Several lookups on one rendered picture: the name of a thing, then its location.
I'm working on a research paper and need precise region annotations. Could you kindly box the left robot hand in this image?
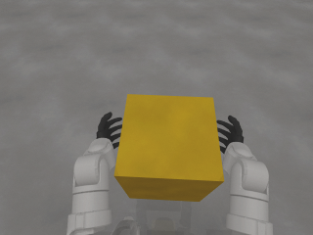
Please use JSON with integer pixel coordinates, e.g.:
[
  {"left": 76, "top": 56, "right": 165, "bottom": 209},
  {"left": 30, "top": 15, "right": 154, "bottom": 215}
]
[{"left": 96, "top": 112, "right": 122, "bottom": 149}]

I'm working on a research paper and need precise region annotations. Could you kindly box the carton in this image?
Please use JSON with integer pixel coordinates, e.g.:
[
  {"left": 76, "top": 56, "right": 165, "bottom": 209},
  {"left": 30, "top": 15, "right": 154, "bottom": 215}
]
[{"left": 113, "top": 94, "right": 224, "bottom": 202}]

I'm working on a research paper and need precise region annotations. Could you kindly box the right robot hand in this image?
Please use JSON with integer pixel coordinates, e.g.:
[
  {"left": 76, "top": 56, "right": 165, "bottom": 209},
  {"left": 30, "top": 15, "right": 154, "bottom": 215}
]
[{"left": 217, "top": 116, "right": 244, "bottom": 154}]

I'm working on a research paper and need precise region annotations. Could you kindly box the robot left forearm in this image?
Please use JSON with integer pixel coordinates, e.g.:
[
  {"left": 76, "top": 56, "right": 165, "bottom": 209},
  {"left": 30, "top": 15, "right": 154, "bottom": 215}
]
[{"left": 67, "top": 137, "right": 116, "bottom": 235}]

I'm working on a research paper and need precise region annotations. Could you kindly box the robot right forearm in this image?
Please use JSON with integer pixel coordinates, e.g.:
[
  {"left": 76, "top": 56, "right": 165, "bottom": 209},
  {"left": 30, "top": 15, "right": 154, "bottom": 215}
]
[{"left": 222, "top": 142, "right": 273, "bottom": 235}]

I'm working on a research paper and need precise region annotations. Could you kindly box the robot left shin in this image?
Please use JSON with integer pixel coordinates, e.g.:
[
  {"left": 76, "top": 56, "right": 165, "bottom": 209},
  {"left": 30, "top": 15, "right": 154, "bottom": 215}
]
[{"left": 123, "top": 216, "right": 134, "bottom": 220}]

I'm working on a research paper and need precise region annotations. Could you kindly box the robot left thigh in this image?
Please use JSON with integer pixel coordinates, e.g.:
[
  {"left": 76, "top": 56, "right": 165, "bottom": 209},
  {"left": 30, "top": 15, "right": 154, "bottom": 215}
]
[{"left": 111, "top": 219, "right": 140, "bottom": 235}]

